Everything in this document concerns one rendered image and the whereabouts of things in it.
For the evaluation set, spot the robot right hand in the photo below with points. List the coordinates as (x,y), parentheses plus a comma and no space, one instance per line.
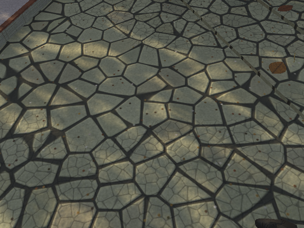
(273,223)

